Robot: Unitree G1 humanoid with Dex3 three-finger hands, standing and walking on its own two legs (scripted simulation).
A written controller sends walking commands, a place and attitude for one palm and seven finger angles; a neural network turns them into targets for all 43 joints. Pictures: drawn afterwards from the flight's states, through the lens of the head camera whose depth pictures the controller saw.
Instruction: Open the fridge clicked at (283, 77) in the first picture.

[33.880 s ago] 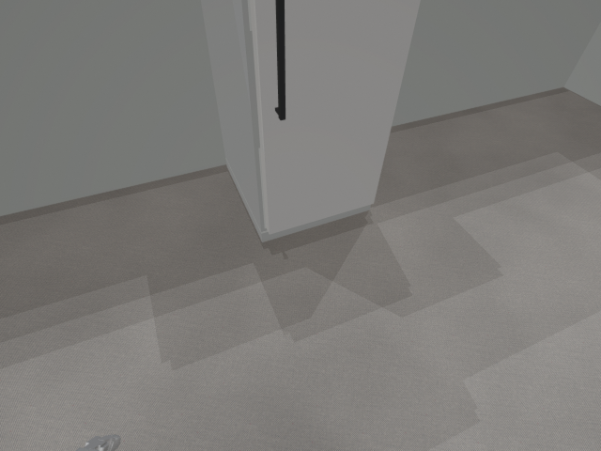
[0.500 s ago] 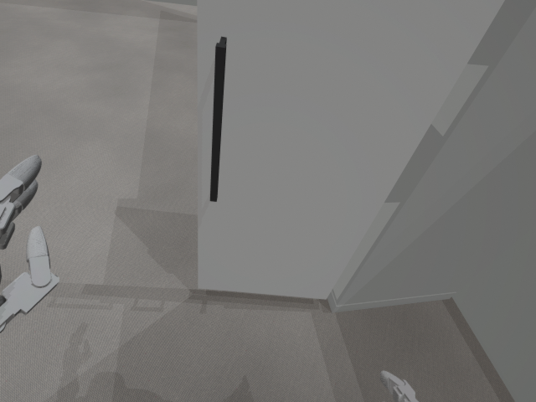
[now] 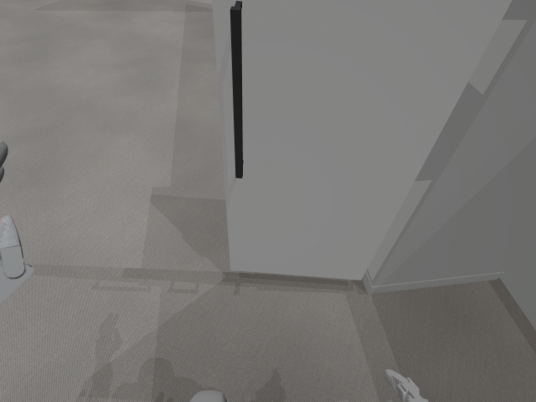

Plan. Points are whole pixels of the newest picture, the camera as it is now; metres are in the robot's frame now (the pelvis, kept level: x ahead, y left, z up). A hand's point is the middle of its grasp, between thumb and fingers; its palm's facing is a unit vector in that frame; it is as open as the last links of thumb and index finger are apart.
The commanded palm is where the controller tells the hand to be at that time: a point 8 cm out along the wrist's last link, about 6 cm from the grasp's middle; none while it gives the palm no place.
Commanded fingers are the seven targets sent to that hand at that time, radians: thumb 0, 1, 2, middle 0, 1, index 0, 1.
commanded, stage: stop stepping back and stand still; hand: left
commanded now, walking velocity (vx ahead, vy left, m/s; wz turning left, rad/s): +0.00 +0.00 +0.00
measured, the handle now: (238, 104) +0.67 +0.11 +0.09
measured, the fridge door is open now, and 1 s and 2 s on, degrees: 79 79 79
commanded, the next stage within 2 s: let the arm hang, fingers relaxed in 0.56 s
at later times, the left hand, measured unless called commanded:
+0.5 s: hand (35, 232) +0.24 +0.27 +0.19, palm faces +0.39 -0.76 -0.52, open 7.4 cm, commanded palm +0.18 +0.31 +0.19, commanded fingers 0.00 0.90 0.90 -0.20 -0.30 -0.20 -0.30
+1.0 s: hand out of the picture +0.04 +0.20 -0.16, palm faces +0.02 -0.99 -0.16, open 7.1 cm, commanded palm none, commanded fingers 0.00 0.90 0.90 -0.20 -0.30 -0.20 -0.30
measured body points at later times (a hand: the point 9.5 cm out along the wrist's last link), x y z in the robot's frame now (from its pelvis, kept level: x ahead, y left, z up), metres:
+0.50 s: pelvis +0.04 +0.01 +0.01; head +0.05 +0.01 +0.46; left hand +0.21 +0.31 +0.22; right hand +0.23 -0.22 -0.06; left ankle +0.04 +0.13 -0.72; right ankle +0.01 -0.10 -0.72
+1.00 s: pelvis -0.01 +0.02 +0.01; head +0.02 +0.05 +0.46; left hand +0.04 +0.25 -0.15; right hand +0.06 -0.23 -0.12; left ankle +0.04 +0.13 -0.72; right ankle +0.01 -0.09 -0.72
